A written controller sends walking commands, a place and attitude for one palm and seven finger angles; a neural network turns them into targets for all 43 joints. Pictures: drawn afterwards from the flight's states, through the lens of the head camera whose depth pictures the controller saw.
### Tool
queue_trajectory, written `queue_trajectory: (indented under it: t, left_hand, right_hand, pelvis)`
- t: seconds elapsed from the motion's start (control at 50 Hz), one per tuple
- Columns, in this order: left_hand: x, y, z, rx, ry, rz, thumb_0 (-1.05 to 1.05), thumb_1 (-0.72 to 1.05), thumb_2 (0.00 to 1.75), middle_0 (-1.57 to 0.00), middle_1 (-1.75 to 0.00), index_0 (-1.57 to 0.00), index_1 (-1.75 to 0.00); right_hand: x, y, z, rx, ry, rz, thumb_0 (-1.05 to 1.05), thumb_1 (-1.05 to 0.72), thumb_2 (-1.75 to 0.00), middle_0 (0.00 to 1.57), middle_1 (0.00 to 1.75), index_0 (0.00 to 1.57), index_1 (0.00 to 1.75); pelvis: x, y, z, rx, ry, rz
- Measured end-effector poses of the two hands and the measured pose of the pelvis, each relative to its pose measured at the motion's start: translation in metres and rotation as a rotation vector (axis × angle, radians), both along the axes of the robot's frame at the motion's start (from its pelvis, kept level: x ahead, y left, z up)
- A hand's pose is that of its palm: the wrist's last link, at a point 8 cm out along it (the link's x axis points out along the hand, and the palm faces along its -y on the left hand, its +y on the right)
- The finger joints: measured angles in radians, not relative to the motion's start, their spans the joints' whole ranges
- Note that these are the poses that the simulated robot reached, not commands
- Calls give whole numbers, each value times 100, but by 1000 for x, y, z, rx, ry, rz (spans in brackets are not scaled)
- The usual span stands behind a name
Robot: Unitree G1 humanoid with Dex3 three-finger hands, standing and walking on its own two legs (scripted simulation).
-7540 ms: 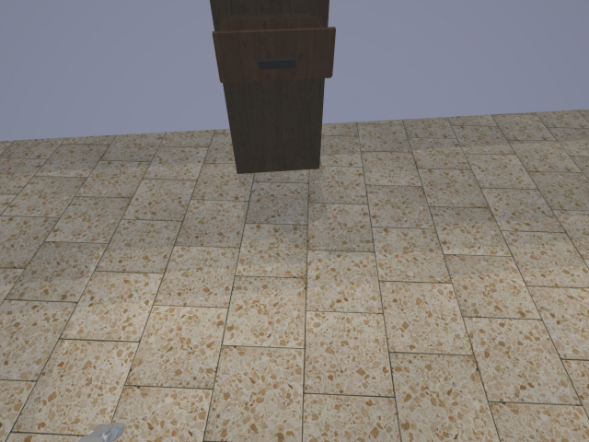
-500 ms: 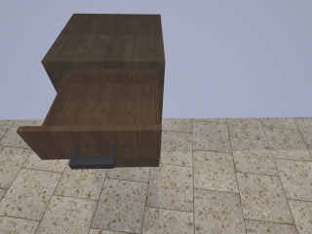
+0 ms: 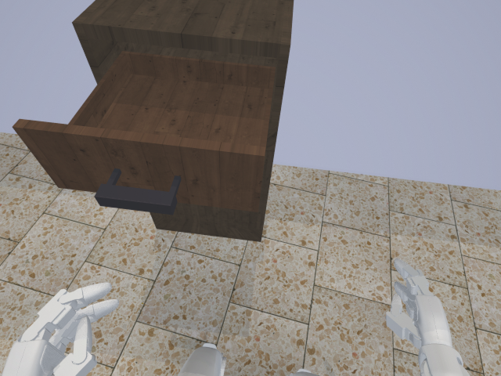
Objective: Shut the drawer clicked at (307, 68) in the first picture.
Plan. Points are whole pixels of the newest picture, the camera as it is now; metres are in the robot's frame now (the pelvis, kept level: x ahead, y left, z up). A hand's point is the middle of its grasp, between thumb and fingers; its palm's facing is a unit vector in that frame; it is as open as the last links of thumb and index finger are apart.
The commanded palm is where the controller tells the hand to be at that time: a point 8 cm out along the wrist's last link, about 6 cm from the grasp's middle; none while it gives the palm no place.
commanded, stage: raise the hand and make a fist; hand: left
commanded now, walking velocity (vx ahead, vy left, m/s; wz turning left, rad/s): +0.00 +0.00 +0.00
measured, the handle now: (141, 188) +0.38 +0.25 +0.05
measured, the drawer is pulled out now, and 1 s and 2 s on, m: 0.28 0.28 0.28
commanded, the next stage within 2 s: bring the fist close to the handle in 1.40 s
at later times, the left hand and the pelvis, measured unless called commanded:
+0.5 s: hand (86, 319) +0.16 +0.23 +0.08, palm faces +0.05 -1.00 -0.07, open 3.3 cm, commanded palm +0.14 +0.27 +0.10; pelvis +0.00 +0.02 +0.02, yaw -1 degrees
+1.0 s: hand (81, 289) +0.18 +0.22 +0.14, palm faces +0.04 -1.00 -0.04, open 3.2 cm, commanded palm +0.14 +0.27 +0.15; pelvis +0.01 +0.05 +0.03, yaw -1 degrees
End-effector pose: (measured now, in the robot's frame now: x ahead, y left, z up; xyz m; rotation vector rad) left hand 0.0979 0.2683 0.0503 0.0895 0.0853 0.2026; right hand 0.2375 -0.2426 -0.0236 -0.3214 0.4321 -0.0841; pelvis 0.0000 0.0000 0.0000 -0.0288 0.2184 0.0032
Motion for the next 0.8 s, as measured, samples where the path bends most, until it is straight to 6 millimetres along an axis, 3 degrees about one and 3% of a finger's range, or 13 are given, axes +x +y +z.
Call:
queue_trajectory:
  t: [0.04,0.1,0.16,0.22,0.32,0.4,0.48,0.54,0.68,0.8]
  left_hand:
    - [8,-1,17,29,-123,-6,2,90,90,-56,-70,-57,-70]
    - [37,-12,28,32,-213,-119,2,90,90,-62,-76,-63,-76]
    - [71,-25,22,-9,-111,-271,1,90,90,-69,-83,-69,-83]
    - [90,-27,17,-53,47,-313,1,90,90,-75,-89,-75,-89]
    - [82,-6,39,-51,60,-141,2,90,89,-85,-100,-85,-100]
    - [59,11,52,10,17,-75,1,90,89,-93,-109,-93,-109]
    - [43,12,43,-19,39,-121,1,90,90,-101,-117,-101,-117]
    - [44,3,38,-61,25,-180,1,90,90,-107,-124,-107,-124]
    - [72,-1,66,-51,-134,-207,2,90,90,-121,-139,-121,-139]
    - [72,4,71,-66,-52,-177,1,90,90,-132,-151,-132,-151]
  right_hand:
    - [0,7,-13,26,2,17,1,-91,-90,20,30,20,30]
    - [-12,19,-32,87,32,11,1,-91,-90,20,30,20,30]
    - [-37,25,-45,149,96,-40,1,-91,-90,20,30,21,30]
    - [-67,22,-48,189,171,-126,1,-91,-90,21,30,21,30]
    - [-108,5,-43,179,260,-261,2,-90,-90,21,30,21,30]
    - [-121,-9,-38,120,297,-282,2,-91,-90,21,30,21,30]
    - [-113,-11,-29,62,262,-253,2,-91,-90,20,30,20,30]
    - [-98,-4,-19,36,197,-215,2,-91,-90,20,30,20,30]
    - [-58,39,4,84,59,-127,2,-91,-90,20,30,20,30]
    - [-37,77,19,163,11,-65,2,-91,-90,20,30,21,30]
  pelvis:
    - [-4,-3,-6,-9,4,10]
    - [-10,-7,-10,-14,4,11]
    - [-11,-9,-6,-4,-2,1]
    - [-7,-8,4,12,-13,-17]
    - [5,-3,21,28,-32,-47]
    - [7,5,26,23,-34,-42]
    - [3,16,25,8,-32,-28]
    - [0,24,24,-2,-35,-23]
    - [2,38,25,-12,-55,-22]
    - [11,47,32,-17,-83,-25]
